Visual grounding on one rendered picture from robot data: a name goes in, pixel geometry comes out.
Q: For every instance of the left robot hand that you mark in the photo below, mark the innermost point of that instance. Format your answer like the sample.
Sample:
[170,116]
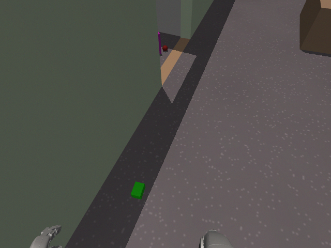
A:
[43,241]

